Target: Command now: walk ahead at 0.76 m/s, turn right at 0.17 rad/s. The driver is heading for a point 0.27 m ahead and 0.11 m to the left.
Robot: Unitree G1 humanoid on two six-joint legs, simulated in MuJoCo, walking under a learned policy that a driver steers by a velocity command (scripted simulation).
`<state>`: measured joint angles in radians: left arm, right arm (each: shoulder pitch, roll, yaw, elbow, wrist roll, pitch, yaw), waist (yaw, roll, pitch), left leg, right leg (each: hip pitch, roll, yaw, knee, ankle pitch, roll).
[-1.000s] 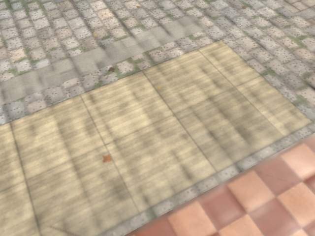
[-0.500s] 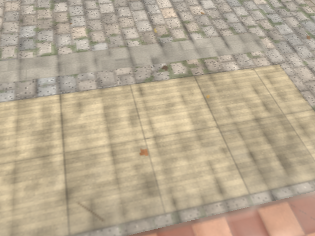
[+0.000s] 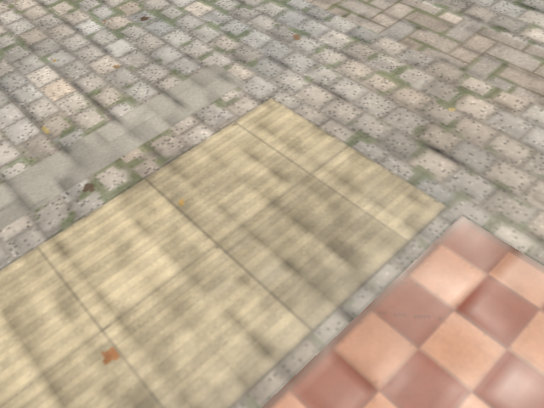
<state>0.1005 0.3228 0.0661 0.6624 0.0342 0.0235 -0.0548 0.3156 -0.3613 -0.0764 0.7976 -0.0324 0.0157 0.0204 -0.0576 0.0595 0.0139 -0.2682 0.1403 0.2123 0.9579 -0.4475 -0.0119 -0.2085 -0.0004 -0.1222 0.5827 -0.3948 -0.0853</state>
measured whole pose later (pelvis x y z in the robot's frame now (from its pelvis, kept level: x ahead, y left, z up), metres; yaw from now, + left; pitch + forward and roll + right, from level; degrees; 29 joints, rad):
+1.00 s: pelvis +0.37 -0.05 +0.02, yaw +4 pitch -1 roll +0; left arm 0.27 0.18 -0.02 1.02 0.01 -0.03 0.04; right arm 0.26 -0.20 0.00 1.05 -0.01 -0.01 -0.02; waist -0.02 0.01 0.01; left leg -0.18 -0.03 0.03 0.39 -0.20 0.04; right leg -0.18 0.02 -0.02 0.40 -0.21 -0.03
